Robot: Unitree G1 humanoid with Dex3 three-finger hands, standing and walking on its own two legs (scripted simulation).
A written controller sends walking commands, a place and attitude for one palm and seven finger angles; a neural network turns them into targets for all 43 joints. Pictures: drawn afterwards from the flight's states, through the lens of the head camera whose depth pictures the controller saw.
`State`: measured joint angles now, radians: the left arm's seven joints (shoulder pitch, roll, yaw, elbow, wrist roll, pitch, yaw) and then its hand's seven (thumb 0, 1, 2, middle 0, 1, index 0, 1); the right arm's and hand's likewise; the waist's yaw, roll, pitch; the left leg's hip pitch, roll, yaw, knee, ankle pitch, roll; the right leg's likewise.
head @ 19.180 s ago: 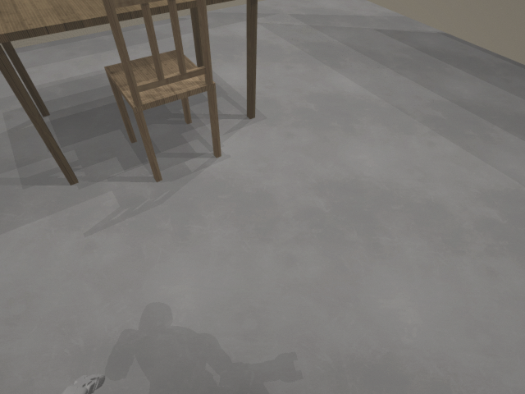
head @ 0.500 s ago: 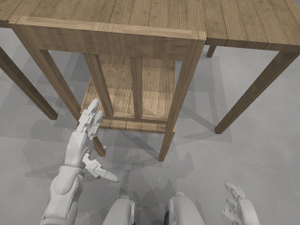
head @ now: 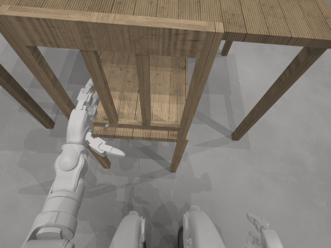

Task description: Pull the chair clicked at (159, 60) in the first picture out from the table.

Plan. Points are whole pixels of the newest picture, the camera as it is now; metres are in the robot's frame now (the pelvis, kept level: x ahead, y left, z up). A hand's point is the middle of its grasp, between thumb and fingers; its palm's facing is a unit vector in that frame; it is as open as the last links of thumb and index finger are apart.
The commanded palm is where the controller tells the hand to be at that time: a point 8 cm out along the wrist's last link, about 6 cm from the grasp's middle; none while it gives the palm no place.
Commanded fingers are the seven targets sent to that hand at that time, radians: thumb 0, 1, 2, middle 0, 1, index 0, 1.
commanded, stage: push the fingers through the gap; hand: left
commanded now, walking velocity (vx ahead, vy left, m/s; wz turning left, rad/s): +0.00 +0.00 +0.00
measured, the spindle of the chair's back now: (104, 92) +0.48 +0.15 +0.03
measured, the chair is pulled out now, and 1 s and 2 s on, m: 0.00 0.00 0.00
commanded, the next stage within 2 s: hook a spindle and tug to test in 1.00 s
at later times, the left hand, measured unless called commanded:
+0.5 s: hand (109, 111) +0.43 +0.14 +0.02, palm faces -0.06 -1.00 -0.03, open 16.9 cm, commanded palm +0.42 +0.19 +0.02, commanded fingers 0.00 -0.50 0.30 -0.06 -0.08 -0.06 -0.08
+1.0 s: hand (109, 104) +0.45 +0.14 +0.02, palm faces -0.05 -1.00 -0.04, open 16.9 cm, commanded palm +0.43 +0.18 +0.02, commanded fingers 0.00 -0.50 0.30 -0.06 -0.08 -0.06 -0.08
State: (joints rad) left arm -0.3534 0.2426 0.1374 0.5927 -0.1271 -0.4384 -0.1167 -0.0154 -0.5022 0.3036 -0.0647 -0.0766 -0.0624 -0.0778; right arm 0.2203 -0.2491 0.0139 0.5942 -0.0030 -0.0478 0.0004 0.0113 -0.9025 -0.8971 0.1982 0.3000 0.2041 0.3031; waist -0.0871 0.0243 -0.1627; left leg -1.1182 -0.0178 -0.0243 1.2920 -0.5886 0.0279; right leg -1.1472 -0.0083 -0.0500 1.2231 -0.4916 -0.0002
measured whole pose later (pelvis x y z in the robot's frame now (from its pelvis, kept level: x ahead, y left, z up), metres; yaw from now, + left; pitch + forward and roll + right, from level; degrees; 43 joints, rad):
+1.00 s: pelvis +0.00 +0.01 +0.00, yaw -1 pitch +26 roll -3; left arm -0.60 0.28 0.24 0.87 -0.10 -0.51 -0.12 -0.02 -0.50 0.30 -0.07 -0.08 -0.06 -0.08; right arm 0.28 -0.24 0.01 0.62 -0.02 0.01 0.02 0.01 -0.90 -0.90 0.20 0.30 0.20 0.30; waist -0.13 0.03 -0.16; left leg -1.14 -0.01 0.00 1.27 -0.58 0.04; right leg -1.17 0.00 -0.03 1.19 -0.47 0.01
